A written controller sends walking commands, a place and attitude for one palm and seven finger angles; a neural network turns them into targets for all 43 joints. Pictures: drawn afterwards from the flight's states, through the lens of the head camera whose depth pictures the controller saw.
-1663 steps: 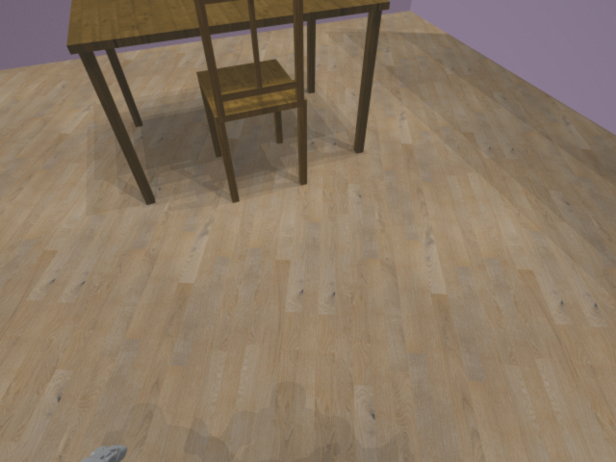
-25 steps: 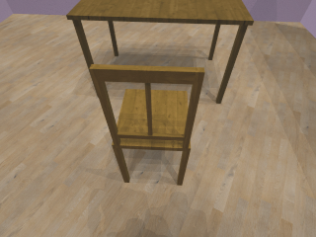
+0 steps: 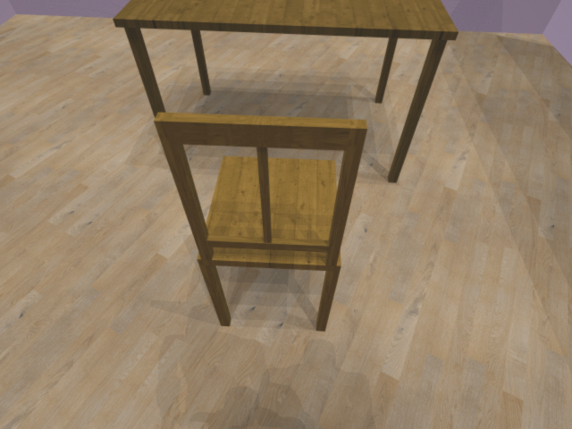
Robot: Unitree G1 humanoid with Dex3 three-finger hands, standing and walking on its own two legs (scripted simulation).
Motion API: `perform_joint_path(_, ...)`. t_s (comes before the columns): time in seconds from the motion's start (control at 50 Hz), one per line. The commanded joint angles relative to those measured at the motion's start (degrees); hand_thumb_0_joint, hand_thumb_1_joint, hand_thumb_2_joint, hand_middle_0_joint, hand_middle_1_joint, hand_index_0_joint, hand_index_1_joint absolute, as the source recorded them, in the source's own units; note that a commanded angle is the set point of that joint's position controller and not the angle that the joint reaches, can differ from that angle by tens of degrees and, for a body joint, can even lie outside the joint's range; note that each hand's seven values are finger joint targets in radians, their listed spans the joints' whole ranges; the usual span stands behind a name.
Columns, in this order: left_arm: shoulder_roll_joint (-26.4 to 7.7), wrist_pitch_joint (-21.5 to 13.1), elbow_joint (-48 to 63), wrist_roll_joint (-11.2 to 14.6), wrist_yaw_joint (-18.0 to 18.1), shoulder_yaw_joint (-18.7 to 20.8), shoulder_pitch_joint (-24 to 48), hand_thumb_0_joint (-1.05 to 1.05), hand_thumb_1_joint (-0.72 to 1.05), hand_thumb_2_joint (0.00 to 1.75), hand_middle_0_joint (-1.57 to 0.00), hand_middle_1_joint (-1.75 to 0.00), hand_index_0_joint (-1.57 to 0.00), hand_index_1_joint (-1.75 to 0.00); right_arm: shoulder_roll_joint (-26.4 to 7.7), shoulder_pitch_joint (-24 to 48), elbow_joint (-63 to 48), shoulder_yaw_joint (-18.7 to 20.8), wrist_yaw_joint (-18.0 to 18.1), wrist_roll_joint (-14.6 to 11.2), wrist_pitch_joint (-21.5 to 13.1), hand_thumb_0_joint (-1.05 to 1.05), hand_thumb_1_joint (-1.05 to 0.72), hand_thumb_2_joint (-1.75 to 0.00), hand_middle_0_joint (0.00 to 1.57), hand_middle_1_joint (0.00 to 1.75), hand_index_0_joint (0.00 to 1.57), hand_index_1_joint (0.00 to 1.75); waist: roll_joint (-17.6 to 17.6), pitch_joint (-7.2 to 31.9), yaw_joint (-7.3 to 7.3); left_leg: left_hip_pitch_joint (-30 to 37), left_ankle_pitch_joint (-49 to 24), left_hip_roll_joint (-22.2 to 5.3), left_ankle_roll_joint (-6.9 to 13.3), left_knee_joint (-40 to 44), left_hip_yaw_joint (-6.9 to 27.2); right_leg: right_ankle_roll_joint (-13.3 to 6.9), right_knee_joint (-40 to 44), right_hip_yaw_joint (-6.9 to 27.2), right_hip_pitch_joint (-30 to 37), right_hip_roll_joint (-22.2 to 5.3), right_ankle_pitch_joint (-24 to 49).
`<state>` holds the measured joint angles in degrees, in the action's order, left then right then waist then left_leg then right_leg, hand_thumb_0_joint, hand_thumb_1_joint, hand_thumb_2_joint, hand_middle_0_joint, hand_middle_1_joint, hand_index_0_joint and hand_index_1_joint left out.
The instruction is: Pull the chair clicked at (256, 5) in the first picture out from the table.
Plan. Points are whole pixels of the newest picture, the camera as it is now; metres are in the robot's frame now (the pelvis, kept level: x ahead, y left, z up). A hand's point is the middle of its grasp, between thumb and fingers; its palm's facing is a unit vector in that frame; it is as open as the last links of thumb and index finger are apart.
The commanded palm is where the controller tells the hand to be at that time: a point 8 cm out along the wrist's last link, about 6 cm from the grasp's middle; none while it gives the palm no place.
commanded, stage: look to check the result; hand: left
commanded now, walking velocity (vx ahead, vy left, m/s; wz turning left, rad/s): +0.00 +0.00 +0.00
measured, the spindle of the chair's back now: (265, 199) +0.56 +0.08 -0.08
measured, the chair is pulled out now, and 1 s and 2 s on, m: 0.66 0.66 0.66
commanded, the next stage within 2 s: stand and wait in 0.48 s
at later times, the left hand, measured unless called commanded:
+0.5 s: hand out of the picture -0.01 +0.15 -0.17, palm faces +0.02 -0.98 -0.17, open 7.3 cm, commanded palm none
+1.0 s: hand out of the picture -0.01 +0.15 -0.17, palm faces +0.03 -0.98 -0.17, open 7.3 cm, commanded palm none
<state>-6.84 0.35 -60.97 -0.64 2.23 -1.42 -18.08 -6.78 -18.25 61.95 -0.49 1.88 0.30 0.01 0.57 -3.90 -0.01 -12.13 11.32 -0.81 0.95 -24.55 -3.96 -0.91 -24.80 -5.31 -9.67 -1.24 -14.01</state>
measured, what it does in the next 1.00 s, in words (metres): stands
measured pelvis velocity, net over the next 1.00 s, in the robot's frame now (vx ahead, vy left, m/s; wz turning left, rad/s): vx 0.00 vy -0.01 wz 0.01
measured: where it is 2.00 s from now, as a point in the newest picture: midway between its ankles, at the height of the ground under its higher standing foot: outside the picture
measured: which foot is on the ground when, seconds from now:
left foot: down 0.00-1.00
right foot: down 0.00-1.00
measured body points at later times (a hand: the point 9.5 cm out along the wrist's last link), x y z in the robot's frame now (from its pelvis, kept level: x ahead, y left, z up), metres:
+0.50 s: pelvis +0.00 +0.00 +0.00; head +0.03 -0.01 +0.45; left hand -0.01 +0.21 -0.16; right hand -0.02 -0.20 -0.16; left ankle +0.02 +0.11 -0.74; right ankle -0.01 -0.11 -0.74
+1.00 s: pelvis +0.00 -0.01 +0.00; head +0.03 -0.01 +0.45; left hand -0.01 +0.20 -0.16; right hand -0.02 -0.21 -0.16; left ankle +0.02 +0.11 -0.74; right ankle -0.01 -0.11 -0.74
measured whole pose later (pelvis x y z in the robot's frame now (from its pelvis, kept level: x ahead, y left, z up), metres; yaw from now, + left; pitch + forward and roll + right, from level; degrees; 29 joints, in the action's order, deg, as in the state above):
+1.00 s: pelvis +0.00 -0.01 +0.00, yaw +1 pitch -1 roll +0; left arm -6.5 0.2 -61.3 -0.6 2.3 -1.1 -17.9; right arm -6.2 -18.2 62.4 -0.5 2.2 0.2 0.0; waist 0.6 -4.6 0.0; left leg -11.9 11.3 -1.2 0.2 -24.3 -3.2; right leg -1.6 -24.7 -6.0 -9.3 -0.8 -14.4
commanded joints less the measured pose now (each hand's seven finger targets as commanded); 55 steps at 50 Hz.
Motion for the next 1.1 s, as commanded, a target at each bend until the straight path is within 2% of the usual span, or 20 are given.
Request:
perform_joint_path(0.0,-5.4,-0.6,1.5,0.3,0.2,1.1,-4.8,0.0,0.9,0.9,-0.2,-0.3,-0.2,-0.3,-4.1,-5.5,-1.0,0.9,0.1,0.2,-0.5,0.0,-0.9,-0.9,0.2,0.3,0.2,0.3,-0.5,-1.9,0.36,1.3,-2.3,-5.4,1.9,4.5,6.1,-2.2,6.3,6.1,-4.2,-5.8,2.7)
perform_joint_path(0.04,-5.3,-0.6,1.4,0.2,0.2,1.0,-4.6,0.0,0.9,0.9,-0.2,-0.3,-0.2,-0.3,-4.0,-5.7,-0.9,0.9,0.2,0.2,-0.4,0.0,-0.9,-0.9,0.2,0.3,0.2,0.3,-0.3,-2.3,0.51,0.9,-1.9,-5.4,1.9,4.6,6.0,-2.3,6.4,6.2,-4.2,-5.7,2.5)
perform_joint_path(0.1,-5.3,-0.7,1.4,0.3,0.2,1.2,-4.8,0.0,0.9,0.9,-0.2,-0.3,-0.2,-0.3,-4.1,-5.6,-0.9,0.9,0.2,0.2,-0.6,0.0,-0.9,-0.9,0.2,0.3,0.2,0.3,-0.6,0.0,0.37,2.1,-3.3,-5.5,1.8,4.2,6.0,-2.2,6.1,6.1,-3.2,-5.9,3.6)
perform_joint_path(0.2,-5.3,-0.8,1.3,0.3,0.2,1.2,-4.7,0.0,0.9,0.9,-0.2,-0.3,-0.2,-0.3,-3.9,-5.8,-0.7,0.9,0.2,0.1,-0.6,0.0,-0.9,-0.9,0.2,0.3,0.2,0.3,-0.6,-0.5,0.35,1.7,-4.3,-5.4,1.8,4.1,5.9,-2.2,6.1,6.1,-2.8,-5.9,4.4)
perform_joint_path(0.22,-5.3,-0.7,1.3,0.3,0.2,1.1,-4.5,0.0,0.9,0.9,-0.2,-0.3,-0.2,-0.3,-3.7,-5.9,-0.7,0.9,0.3,0.1,-0.6,0.0,-0.9,-0.9,0.2,0.3,0.2,0.3,-0.6,-1.6,0.28,1.3,-4.2,-5.5,1.8,4.3,5.9,-2.3,6.2,5.8,-3.1,-5.6,4.2)
perform_joint_path(0.3,-5.2,-0.7,1.4,0.4,0.2,1.3,-4.7,0.0,0.9,0.9,-0.2,-0.3,-0.2,-0.3,-3.8,-6.1,-0.5,0.8,0.4,0.1,-0.7,0.0,-0.9,-0.9,0.2,0.3,0.2,0.3,-0.2,-0.4,0.31,1.8,-5.0,-5.5,1.9,4.1,6.2,-2.2,6.0,6.0,-2.5,-5.8,4.6)
perform_joint_path(0.34,-5.0,-0.6,1.4,0.4,0.3,1.2,-4.8,0.0,0.9,0.9,-0.2,-0.3,-0.2,-0.3,-3.7,-5.8,-0.6,0.8,0.4,0.1,-0.6,0.0,-0.9,-0.9,0.2,0.3,0.2,0.3,0.7,-2.0,0.23,1.3,-3.9,-5.5,1.9,4.5,6.2,-2.3,6.2,5.9,-3.4,-5.6,3.7)
perform_joint_path(0.42,-5.0,-0.6,1.2,0.3,0.2,1.2,-4.6,0.0,0.9,0.9,-0.2,-0.3,-0.2,-0.3,-3.4,-5.9,-0.7,1.0,0.3,0.2,-0.3,0.0,-0.9,-0.9,0.2,0.3,0.2,0.3,-0.4,-2.9,0.25,0.6,-1.3,-5.5,1.9,4.9,6.2,-2.4,6.7,5.8,-4.1,-5.5,2.0)
perform_joint_path(0.46,-5.0,-0.7,1.3,0.3,0.2,1.3,-4.7,0.0,0.9,0.9,-0.2,-0.3,-0.2,-0.3,-3.7,-6.2,-0.6,0.9,0.3,0.2,-0.5,0.0,-0.9,-0.9,0.2,0.3,0.2,0.3,-0.6,-1.4,0.3,1.1,-2.4,-5.4,1.9,4.5,6.3,-2.3,6.3,5.9,-3.2,-5.7,3.0)
perform_joint_path(0.52,-5.0,-0.6,1.3,0.3,0.2,1.2,-4.5,0.0,0.9,0.9,-0.2,-0.3,-0.2,-0.3,-3.5,-5.9,-0.6,0.9,0.3,0.1,-0.4,0.0,-0.9,-0.9,0.2,0.3,0.2,0.3,-0.5,-2.5,0.29,0.7,-1.3,-5.4,1.9,4.9,6.4,-2.4,6.5,5.8,-3.9,-5.5,1.9)
perform_joint_path(0.6,-4.9,-0.7,1.3,0.3,0.2,1.4,-4.6,0.0,0.9,0.9,-0.2,-0.3,-0.2,-0.3,-3.6,-6.1,-0.6,0.9,0.4,0.2,-0.6,0.0,-0.9,-0.9,0.2,0.3,0.2,0.3,-0.2,-0.6,0.41,1.6,-3.1,-5.4,1.9,4.5,6.3,-2.3,6.0,5.8,-3.0,-5.6,3.5)
perform_joint_path(0.66,-4.9,-0.7,1.3,0.3,0.2,1.3,-4.8,0.0,0.9,0.9,-0.2,-0.3,-0.2,-0.3,-3.5,-6.0,-0.6,0.9,0.4,0.1,-0.6,0.0,-0.9,-0.9,0.2,0.3,0.2,0.3,0.4,-1.4,0.25,1.0,-3.2,-5.4,1.9,4.4,6.3,-2.3,6.1,5.8,-2.9,-5.7,3.5)
perform_joint_path(0.68,-5.0,-0.7,1.3,0.3,0.2,1.4,-4.9,0.0,0.9,0.9,-0.2,-0.3,-0.2,-0.3,-3.6,-6.1,-0.6,0.9,0.4,0.1,-0.6,0.0,-0.9,-0.9,0.2,0.3,0.2,0.3,-0.6,-0.4,0.27,1.3,-3.3,-5.4,1.8,4.3,6.4,-2.3,6.1,5.9,-2.5,-5.7,3.6)
perform_joint_path(0.72,-4.8,-0.7,1.2,0.3,0.2,1.3,-4.8,0.0,0.9,0.9,-0.2,-0.3,-0.2,-0.3,-3.3,-5.8,-0.6,0.9,0.4,0.1,-0.5,0.0,-0.9,-0.9,0.2,0.3,0.2,0.3,-0.5,-2.0,0.2,1.2,-3.0,-5.4,1.9,4.5,6.3,-2.4,6.4,5.5,-3.5,-5.6,3.3)
perform_joint_path(0.9,-4.6,-0.8,1.2,0.4,0.2,1.4,-4.9,0.0,0.9,0.9,-0.2,-0.3,-0.2,-0.3,-3.6,-6.0,-0.5,0.8,0.6,0.1,-0.7,0.0,-0.9,-0.9,0.2,0.3,0.2,0.3,0.0,-0.7,0.22,1.7,-4.7,-5.4,1.9,4.2,6.4,-2.4,6.0,5.8,-2.5,-5.8,4.4)
perform_joint_path(0.94,-4.6,-0.7,1.2,0.3,0.2,1.4,-5.1,0.0,0.9,0.9,-0.2,-0.3,-0.2,-0.3,-3.4,-5.7,-0.5,0.8,0.6,0.1,-0.6,0.0,-0.9,-0.9,0.2,0.3,0.2,0.3,0.1,-2.0,0.13,1.1,-4.2,-5.5,2.0,4.4,6.4,-2.4,6.2,5.7,-3.1,-5.7,4.1)
perform_joint_path(0.96,-4.6,-0.8,1.2,0.3,0.2,1.4,-5.2,0.0,0.9,0.9,-0.2,-0.3,-0.2,-0.3,-3.4,-5.8,-0.5,0.9,0.6,0.1,-0.7,0.0,-0.9,-0.9,0.2,0.3,0.2,0.3,-0.6,-1.0,0.17,1.8,-4.7,-5.5,1.9,4.1,6.3,-2.4,6.1,5.7,-2.7,-5.8,4.6)
perform_joint_path(1.0,-4.6,-0.8,1.2,0.4,0.2,1.4,-4.9,0.0,0.9,0.9,-0.2,-0.3,-0.2,-0.3,-3.5,-5.8,-0.4,0.9,0.5,0.1,-0.6,0.0,-0.9,-0.9,0.2,0.3,0.2,0.3,-0.9,-1.0,0.2,1.9,-4.5,-5.4,1.9,4.2,6.4,-2.4,6.1,5.8,-2.8,-5.8,4.3)
perform_joint_path(1.04,-4.6,-0.7,1.3,0.3,0.2,1.4,-4.8,0.0,0.9,0.9,-0.2,-0.3,-0.2,-0.3,-3.4,-5.7,-0.3,0.8,0.6,0.1,-0.6,0.0,-0.9,-0.9,0.2,0.3,0.2,0.3,0.4,-2.2,0.18,1.2,-4.1,-5.4,1.9,4.5,6.3,-2.5,6.2,5.7,-3.1,-5.7,3.9)
perform_joint_path(1.08,-4.6,-0.7,1.2,0.4,0.2,1.4,-5.0,0.0,0.9,0.9,-0.2,-0.3,-0.2,-0.3,-3.5,-5.6,-0.5,0.9,0.6,0.1,-0.6,0.0,-0.9,-0.9,0.2,0.3,0.2,0.3,-0.4,-1.3,0.18,1.9,-4.1,-5.4,1.9,4.4,6.4,-2.4,6.2,5.8,-3.0,-5.8,4.0)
